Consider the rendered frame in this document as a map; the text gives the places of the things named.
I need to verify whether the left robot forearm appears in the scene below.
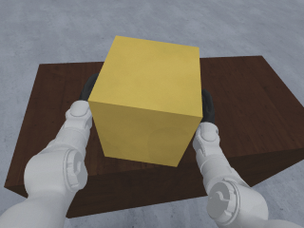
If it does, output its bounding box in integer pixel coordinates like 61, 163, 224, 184
24, 100, 93, 193

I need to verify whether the left robot hand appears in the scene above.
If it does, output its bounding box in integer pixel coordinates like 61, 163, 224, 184
78, 72, 100, 102

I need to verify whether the robot right upper arm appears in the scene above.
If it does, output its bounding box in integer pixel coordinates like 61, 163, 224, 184
206, 180, 304, 228

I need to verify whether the robot left upper arm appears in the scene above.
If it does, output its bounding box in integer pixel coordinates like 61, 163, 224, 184
0, 149, 88, 228

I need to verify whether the pedestal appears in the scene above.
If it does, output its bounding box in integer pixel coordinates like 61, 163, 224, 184
4, 55, 304, 219

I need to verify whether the right robot forearm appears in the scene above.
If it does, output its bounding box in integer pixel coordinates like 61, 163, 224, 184
192, 122, 254, 196

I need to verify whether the carton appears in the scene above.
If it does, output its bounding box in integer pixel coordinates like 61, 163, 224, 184
87, 35, 203, 167

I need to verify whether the right robot hand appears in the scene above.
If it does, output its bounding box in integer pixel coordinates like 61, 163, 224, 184
200, 88, 215, 124

